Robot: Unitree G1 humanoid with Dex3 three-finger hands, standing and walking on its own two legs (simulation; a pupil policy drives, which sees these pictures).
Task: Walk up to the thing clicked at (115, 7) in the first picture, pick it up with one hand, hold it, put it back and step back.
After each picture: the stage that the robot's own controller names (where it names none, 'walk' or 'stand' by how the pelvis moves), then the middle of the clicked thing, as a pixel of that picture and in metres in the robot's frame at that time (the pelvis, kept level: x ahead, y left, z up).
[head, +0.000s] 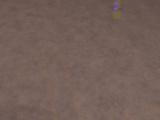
stand; (115, 7) +2.20 -0.56 -0.72
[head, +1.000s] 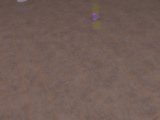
walk; (94, 17) +2.14 -0.07 -0.69
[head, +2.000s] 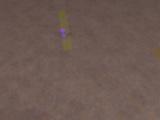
walk; (63, 34) +1.54 +0.26 -0.72
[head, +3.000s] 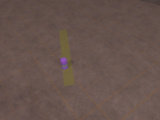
walk; (64, 63) +1.08 +0.23 -0.72
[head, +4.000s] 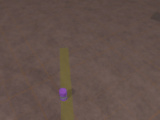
walk; (63, 94) +0.71 +0.19 -0.69
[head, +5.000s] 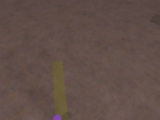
walk; out of the picture +0.46 +0.19 -0.70
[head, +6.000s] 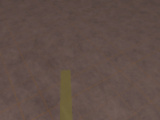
stand; out of the picture +0.38 +0.17 -0.71
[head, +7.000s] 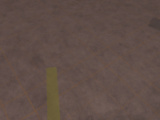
stand; out of the picture +0.34 +0.23 -0.72
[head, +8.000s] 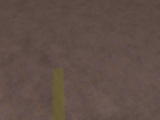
stand; out of the picture +0.33 +0.24 -0.72
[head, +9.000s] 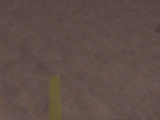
stand; out of the picture +0.31 +0.27 -0.73
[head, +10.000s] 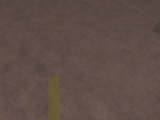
stand; out of the picture +0.30 +0.27 -0.73
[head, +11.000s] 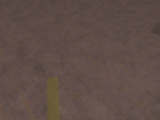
go down; out of the picture +0.30 +0.27 -0.73
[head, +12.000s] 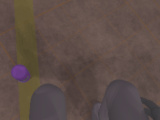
go down; (21, 74) +0.39 +0.25 -0.36
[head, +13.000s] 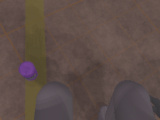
approach; (28, 71) +0.40 +0.25 -0.32
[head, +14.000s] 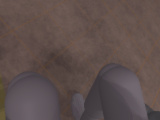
close in; out of the picture +0.39 +0.28 -0.23
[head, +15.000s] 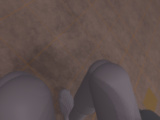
close; out of the picture +0.39 +0.28 -0.23
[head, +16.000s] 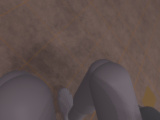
lift; out of the picture +0.38 +0.29 -0.23
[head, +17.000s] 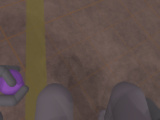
lift; (12, 85) +0.30 +0.25 -0.08
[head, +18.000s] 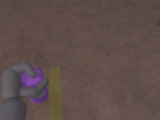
lift; (35, 86) +0.33 +0.17 +0.04
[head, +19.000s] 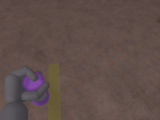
hold; (37, 89) +0.33 +0.18 +0.00
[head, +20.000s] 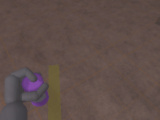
hold; (36, 90) +0.33 +0.18 +0.00
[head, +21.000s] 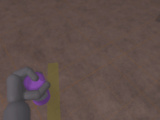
crouch; (38, 89) +0.34 +0.17 -0.01
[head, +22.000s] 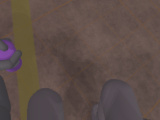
crouch; (8, 57) +0.44 +0.23 -0.11
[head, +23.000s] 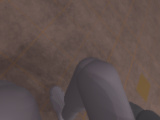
lower; out of the picture +0.42 +0.28 -0.23
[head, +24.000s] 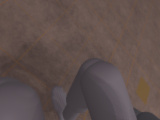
lower; out of the picture +0.41 +0.28 -0.23
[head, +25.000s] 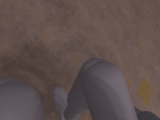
lower; out of the picture +0.41 +0.28 -0.23
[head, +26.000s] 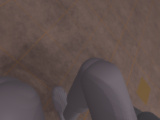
lower; out of the picture +0.41 +0.28 -0.23
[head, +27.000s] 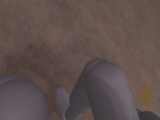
loosen; out of the picture +0.40 +0.28 -0.23
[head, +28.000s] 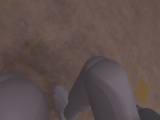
withdraw; out of the picture +0.40 +0.27 -0.23
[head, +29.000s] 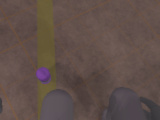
walk; (44, 76) +0.42 +0.21 -0.40
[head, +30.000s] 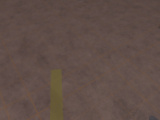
stand; out of the picture +0.33 +0.21 -0.66
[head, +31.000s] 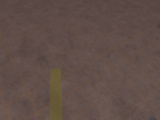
stand; out of the picture +0.35 +0.22 -0.67
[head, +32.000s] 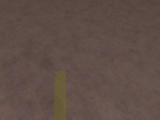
stand; out of the picture +0.35 +0.20 -0.70
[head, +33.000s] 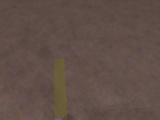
walk; out of the picture +0.38 +0.20 -0.71
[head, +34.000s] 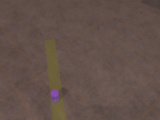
walk; (55, 96) +0.55 +0.18 -0.71
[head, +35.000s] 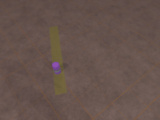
walk; (56, 68) +0.87 +0.30 -0.70
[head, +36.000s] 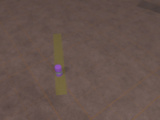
stand; (58, 70) +0.97 +0.24 -0.71
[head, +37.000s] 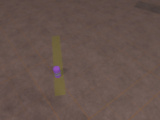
stand; (57, 72) +0.99 +0.27 -0.73
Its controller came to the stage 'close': yes
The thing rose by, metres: 0.71
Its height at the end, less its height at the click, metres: +0.00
